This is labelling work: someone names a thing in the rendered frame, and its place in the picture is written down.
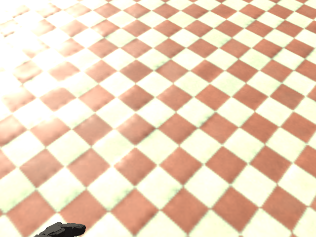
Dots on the left robot hand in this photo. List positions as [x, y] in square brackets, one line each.
[60, 229]

